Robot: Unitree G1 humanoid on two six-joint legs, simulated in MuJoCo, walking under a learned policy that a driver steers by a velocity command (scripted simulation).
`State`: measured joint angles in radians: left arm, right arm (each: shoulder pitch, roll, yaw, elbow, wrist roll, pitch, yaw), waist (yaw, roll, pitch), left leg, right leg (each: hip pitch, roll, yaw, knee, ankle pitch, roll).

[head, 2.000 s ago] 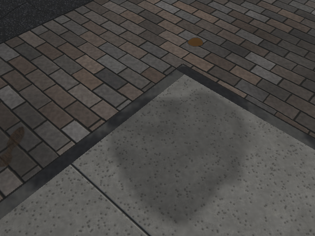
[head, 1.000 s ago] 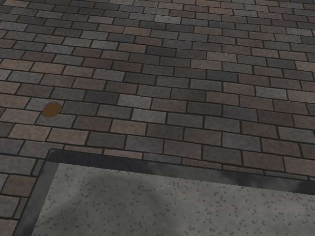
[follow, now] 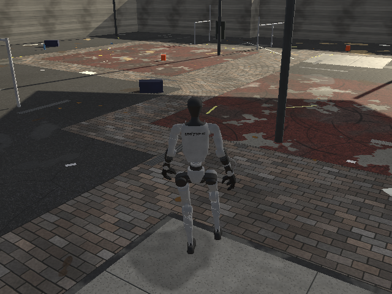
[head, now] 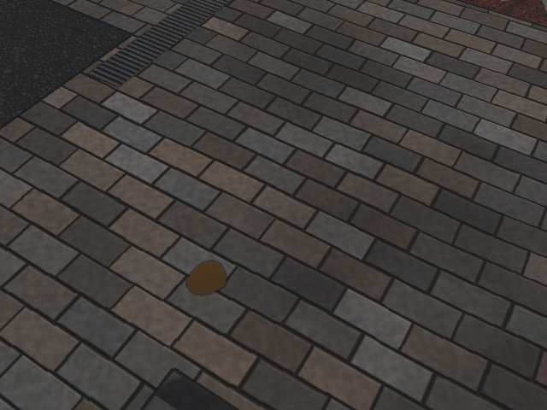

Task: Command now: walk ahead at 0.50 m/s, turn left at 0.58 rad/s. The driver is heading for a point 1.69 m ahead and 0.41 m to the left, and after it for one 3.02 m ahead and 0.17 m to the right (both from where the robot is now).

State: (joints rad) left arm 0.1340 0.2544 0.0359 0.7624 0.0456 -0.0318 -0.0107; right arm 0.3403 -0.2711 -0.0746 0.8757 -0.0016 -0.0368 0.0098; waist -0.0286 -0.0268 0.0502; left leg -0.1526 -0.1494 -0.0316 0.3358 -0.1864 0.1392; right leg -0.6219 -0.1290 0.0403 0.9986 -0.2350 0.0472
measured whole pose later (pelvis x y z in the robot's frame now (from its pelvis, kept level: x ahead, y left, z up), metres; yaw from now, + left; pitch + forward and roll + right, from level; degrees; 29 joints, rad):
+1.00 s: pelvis +0.43 +0.06 -0.01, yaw +33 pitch +1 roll -1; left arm 0.19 0.26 0.04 0.77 0.02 0.03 0.01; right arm 0.20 -0.24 -0.04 0.76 -0.01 -0.01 0.00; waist 0.01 -0.03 0.10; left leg -0.32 -0.12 0.01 0.41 -0.10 0.13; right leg -0.55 -0.08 0.02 1.11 -0.37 0.03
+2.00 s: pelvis +0.46 +0.08 +0.00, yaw +1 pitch +0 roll -1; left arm 0.21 0.34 0.09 0.78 0.02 0.07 -0.02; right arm 0.18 -0.26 -0.02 0.73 -0.02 0.02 -0.03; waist 0.01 -0.06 0.06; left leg -0.21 -0.01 0.00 0.42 -0.22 0.04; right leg -0.41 0.11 0.11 1.03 -0.44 0.02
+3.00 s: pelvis +0.51 +0.10 +0.00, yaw +23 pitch +0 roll -2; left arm 0.16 0.30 0.05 0.80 0.02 0.06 0.02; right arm 0.22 -0.28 -0.06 0.76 0.00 0.04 0.00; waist -0.01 -0.03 0.08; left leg -0.23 -0.10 -0.09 0.40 -0.17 0.10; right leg -0.48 -0.02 0.04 0.99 -0.37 0.05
